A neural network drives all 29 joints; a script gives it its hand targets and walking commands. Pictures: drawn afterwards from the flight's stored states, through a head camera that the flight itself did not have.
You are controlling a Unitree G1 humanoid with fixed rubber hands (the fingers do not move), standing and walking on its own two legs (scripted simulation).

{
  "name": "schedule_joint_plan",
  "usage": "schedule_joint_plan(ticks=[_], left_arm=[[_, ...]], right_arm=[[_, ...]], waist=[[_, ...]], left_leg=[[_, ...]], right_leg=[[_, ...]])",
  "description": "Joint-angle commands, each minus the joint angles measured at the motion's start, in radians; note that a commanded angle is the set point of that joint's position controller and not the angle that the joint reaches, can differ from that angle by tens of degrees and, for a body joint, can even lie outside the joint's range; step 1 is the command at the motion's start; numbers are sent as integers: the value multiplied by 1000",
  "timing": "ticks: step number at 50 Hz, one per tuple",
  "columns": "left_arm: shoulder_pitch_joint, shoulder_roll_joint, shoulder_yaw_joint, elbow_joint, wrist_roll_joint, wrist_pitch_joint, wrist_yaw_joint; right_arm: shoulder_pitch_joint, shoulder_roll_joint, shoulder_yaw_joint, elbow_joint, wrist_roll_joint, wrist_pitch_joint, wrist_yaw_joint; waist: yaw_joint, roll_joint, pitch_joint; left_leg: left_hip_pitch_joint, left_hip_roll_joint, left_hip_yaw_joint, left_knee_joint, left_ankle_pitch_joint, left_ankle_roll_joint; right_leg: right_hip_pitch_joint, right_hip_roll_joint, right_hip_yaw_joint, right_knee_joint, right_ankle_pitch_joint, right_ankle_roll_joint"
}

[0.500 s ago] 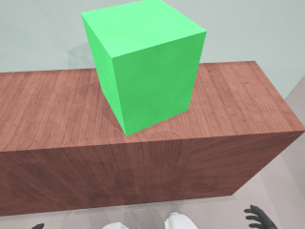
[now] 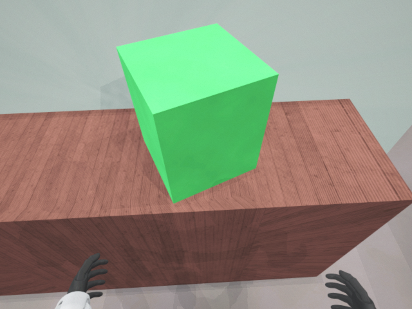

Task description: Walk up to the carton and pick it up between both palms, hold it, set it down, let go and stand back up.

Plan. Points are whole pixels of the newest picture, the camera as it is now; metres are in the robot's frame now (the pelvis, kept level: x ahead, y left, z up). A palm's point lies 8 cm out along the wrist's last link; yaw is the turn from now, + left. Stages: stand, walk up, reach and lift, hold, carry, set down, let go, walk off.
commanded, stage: reach and lift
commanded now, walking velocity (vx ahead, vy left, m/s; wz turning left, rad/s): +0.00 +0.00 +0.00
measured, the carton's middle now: (194, 115) +0.52 +0.03 +0.08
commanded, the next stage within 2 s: none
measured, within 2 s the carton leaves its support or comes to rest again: neither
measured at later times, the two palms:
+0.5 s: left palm (84, 289) +0.18 +0.22 -0.01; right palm (372, 279) +0.20 -0.31 -0.04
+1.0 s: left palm (98, 264) +0.20 +0.18 +0.06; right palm (391, 256) +0.23 -0.32 +0.02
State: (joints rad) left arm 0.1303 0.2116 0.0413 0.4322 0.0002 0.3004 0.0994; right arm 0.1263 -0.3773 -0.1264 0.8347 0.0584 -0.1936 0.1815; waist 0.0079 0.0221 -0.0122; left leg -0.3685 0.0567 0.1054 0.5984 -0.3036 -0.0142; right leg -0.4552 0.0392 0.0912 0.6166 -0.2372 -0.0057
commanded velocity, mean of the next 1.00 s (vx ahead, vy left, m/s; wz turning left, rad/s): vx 0.00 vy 0.00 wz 0.00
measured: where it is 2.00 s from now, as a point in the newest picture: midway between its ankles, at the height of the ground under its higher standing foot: outside the picture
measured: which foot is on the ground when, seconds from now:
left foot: down 0.00-1.00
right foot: down 0.00-1.00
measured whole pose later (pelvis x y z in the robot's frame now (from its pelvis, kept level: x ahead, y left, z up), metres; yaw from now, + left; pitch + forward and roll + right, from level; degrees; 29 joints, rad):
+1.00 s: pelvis +0.00 +0.00 +0.01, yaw +0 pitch +5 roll +1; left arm 0.32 -0.03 -0.08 -0.21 0.00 0.33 0.29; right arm 0.14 -0.57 -0.13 0.55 0.41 -0.12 0.34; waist 0.06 0.02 -0.11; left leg -0.30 0.06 0.11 0.45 -0.23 -0.02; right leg -0.38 0.04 0.09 0.46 -0.16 -0.01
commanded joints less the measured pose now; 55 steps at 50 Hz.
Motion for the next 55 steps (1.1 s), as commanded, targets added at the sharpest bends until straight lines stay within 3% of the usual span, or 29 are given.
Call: schedule_joint_plan(ticks=[1, 6, 8, 9, 15, 17, 18, 19, 22, 23, 26, 28, 29, 30, 31, 32, 33, 35, 36, 37, 39, 40, 45, 48, 50, 51, 52, 53, 55], left_arm=[[102, 27, 31, -229, -10, -73, 45], [150, -23, 16, -256, -3, -101, 58], [145, -14, 21, -319, -15, -119, 70], [167, -28, 19, -316, -8, -123, 69], [221, -75, -30, -416, -24, -108, 90], [248, -99, -54, -454, -35, -116, 94], [246, -106, -53, -474, -26, -111, 104], [247, -108, -58, -473, -35, -111, 106], [252, -141, -85, -557, -32, -96, 124], [244, -144, -76, -524, -30, -86, 121], [273, -174, -98, -606, -25, -80, 144], [275, -195, -125, -654, -38, -78, 153], [262, -197, -121, -657, -34, -70, 156], [295, -201, -122, -641, -31, -62, 156], [275, -206, -119, -673, -27, -54, 162], [252, -214, -121, -700, -24, -48, 168], [273, -225, -121, -705, -17, -39, 173], [243, -240, -126, -745, -31, -32, 181], [255, -241, -123, -749, -20, -33, 184], [245, -248, -133, -776, -19, -28, 189], [269, -272, -137, -793, -17, -13, 200], [247, -275, -148, -823, -29, -13, 201], [246, -308, -156, -862, -16, -4, 213], [215, -329, -168, -899, -10, 6, 228], [205, -346, -174, -927, -19, 10, 235], [215, -352, -173, -934, -11, 7, 241], [237, -368, -190, -957, -13, 6, 241], [196, -370, -190, -964, -18, 12, 248], [189, -392, -194, -963, -15, 21, 256]], right_arm=[[23, -348, -83, -233, 29, -64, 29], [45, -357, -78, -221, 65, -63, 41], [15, -379, -84, -282, 79, -79, 45], [27, -374, -77, -251, 90, -76, 46], [13, -413, -72, -304, 149, -62, 67], [27, -423, -79, -326, 160, -63, 73], [26, -439, -76, -306, 173, -60, 81], [11, -449, -77, -315, 166, -53, 85], [-4, -480, -62, -304, 220, -35, 109], [-30, -479, -60, -330, 213, -32, 108], [-35, -516, -72, -333, 238, -24, 126], [-34, -518, -65, -394, 251, -17, 132], [-70, -534, -62, -392, 263, -12, 134], [-36, -541, -60, -358, 266, 0, 142], [-58, -542, -54, -395, 272, 1, 143], [-70, -550, -60, -404, 277, 9, 144], [-65, -558, -53, -398, 279, 12, 145], [-100, -570, -53, -445, 293, 22, 153], [-76, -559, -38, -456, 294, 20, 153], [-91, -571, -51, -460, 303, 24, 158], [-81, -577, -31, -444, 322, 36, 166], [-118, -602, -44, -502, 323, 31, 164], [-117, -616, -33, -527, 355, 39, 177], [-147, -622, -43, -522, 366, 50, 190], [-154, -635, -38, -584, 377, 49, 194], [-157, -633, -25, -578, 387, 46, 197], [-118, -642, -36, -588, 384, 41, 194], [-158, -644, -34, -603, 392, 44, 192], [-179, -660, -29, -610, 414, 41, 199]], waist=[[15, -141, -247], [21, -147, -227], [38, -170, -274], [42, -147, -260], [45, -145, -271], [46, -169, -254], [37, -140, -267], [51, -155, -237], [44, -121, -226], [57, -162, -205], [66, -142, -222], [55, -155, -214], [65, -178, -220], [53, -173, -193], [60, -150, -205], [46, -158, -197], [60, -155, -175], [49, -186, -192], [59, -179, -184], [47, -156, -202], [56, -163, -172], [53, -181, -203], [44, -193, -185], [42, -166, -195], [38, -183, -192], [50, -168, -196], [31, -168, -194], [37, -142, -200], [35, -163, -197]], left_leg=[[237, -37, -59, -152, 236, 12], [231, -31, -70, -207, 254, 11], [240, -35, -64, -204, 274, 9], [233, -36, -64, -210, 291, 6], [263, -16, -83, -222, 324, -11], [266, -18, -77, -224, 304, -8], [278, -10, -86, -226, 300, -14], [278, -17, -79, -232, 286, -15], [294, -6, -102, -236, 269, -26], [278, -13, -91, -240, 251, -18], [300, -1, -100, -238, 241, -26], [292, -3, -100, -236, 245, -27], [305, -1, -99, -231, 252, -25], [309, 1, -96, -232, 234, -27], [294, 0, -100, -232, 230, -31], [298, -1, -104, -239, 192, -29], [306, -1, -104, -239, 204, -29], [309, 0, -96, -235, 187, -21], [296, -4, -89, -233, 181, -18], [319, 1, -96, -226, 188, -25], [314, -4, -99, -233, 210, -23], [335, 5, -107, -228, 215, -23], [326, 2, -110, -224, 231, -21], [322, 9, -120, -231, 167, -25], [320, 14, -117, -226, 190, -23], [317, 12, -118, -227, 184, -24], [340, 16, -129, -223, 206, -28], [344, 15, -124, -229, 214, -30], [344, 17, -130, -223, 234, -31]], right_leg=[[277, -12, -117, -177, 275, -35], [309, -4, -109, -219, 273, -39], [308, -4, -112, -223, 283, -34], [336, -6, -105, -231, 302, -34], [307, 13, -122, -251, 281, -52], [306, 12, -122, -263, 285, -55], [301, 13, -124, -262, 268, -58], [274, 16, -121, -270, 251, -55], [265, 20, -121, -276, 222, -77], [268, 18, -121, -283, 216, -74], [264, 18, -123, -281, 209, -89], [255, 25, -128, -280, 227, -88], [242, 25, -125, -281, 212, -89], [230, 25, -130, -289, 208, -91], [245, 21, -126, -281, 210, -98], [237, 24, -124, -285, 175, -98], [233, 12, -119, -290, 180, -99], [225, 14, -122, -289, 164, -99], [234, 6, -110, -295, 163, -98], [233, 12, -120, -285, 170, -104], [224, 24, -120, -290, 180, -113], [211, 17, -124, -292, 178, -114], [201, 26, -123, -288, 187, -116], [171, 31, -126, -287, 138, -127], [160, 30, -130, -281, 147, -126], [156, 30, -124, -283, 149, -130], [160, 30, -122, -287, 178, -127], [151, 31, -120, -286, 171, -130], [147, 36, -122, -285, 178, -136]])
